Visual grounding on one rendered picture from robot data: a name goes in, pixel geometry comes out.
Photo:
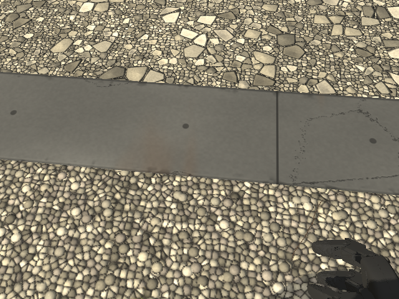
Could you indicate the robot right hand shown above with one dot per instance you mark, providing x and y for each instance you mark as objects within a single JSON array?
[{"x": 377, "y": 279}]

